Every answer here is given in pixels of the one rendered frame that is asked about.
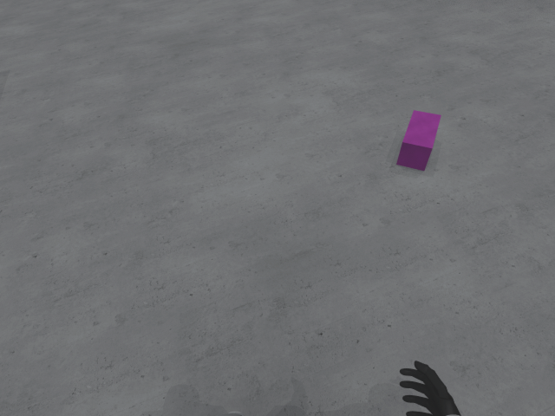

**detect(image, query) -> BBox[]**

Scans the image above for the robot right hand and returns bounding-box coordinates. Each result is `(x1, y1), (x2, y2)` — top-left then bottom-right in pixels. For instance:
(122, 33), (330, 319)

(400, 361), (461, 416)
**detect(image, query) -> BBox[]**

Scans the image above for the carton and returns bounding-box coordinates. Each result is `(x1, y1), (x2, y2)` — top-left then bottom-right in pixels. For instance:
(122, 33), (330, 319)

(396, 110), (441, 171)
